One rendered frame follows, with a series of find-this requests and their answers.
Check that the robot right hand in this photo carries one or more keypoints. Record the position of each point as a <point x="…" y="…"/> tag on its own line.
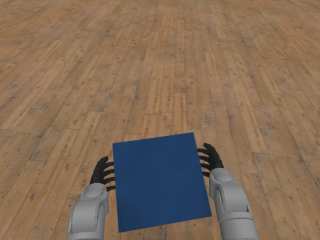
<point x="213" y="159"/>

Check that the robot left hand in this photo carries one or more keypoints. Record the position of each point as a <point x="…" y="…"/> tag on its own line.
<point x="99" y="173"/>

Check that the robot left forearm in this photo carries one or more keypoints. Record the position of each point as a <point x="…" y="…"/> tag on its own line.
<point x="87" y="219"/>

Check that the carton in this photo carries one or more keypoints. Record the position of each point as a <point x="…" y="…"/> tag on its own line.
<point x="158" y="181"/>

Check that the robot right forearm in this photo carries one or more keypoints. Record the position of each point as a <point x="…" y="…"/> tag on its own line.
<point x="233" y="210"/>

